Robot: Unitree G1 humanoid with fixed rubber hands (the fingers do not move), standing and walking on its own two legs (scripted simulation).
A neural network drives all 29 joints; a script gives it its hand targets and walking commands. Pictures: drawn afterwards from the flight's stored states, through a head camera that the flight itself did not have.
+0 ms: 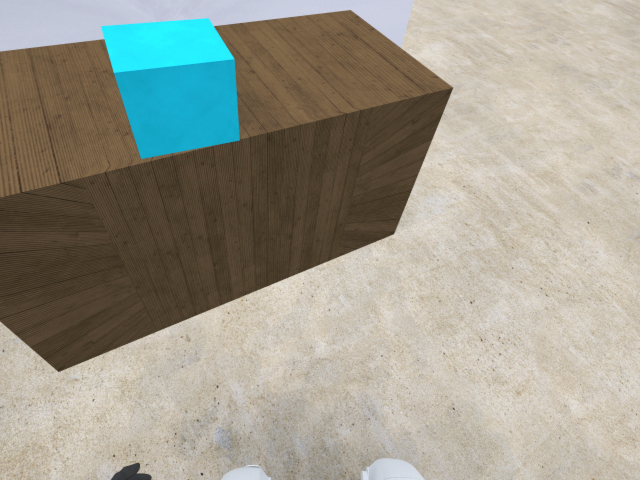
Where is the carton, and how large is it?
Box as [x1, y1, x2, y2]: [101, 18, 239, 158]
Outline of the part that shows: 208,18 101,26 113,71 141,158 239,140 234,59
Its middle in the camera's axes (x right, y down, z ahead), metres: -0.30 -0.31 +0.81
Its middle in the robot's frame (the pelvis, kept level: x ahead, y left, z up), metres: +0.84 +0.29 +0.01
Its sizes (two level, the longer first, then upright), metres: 0.210 0.182 0.186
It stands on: a pedestal, 0.68 m high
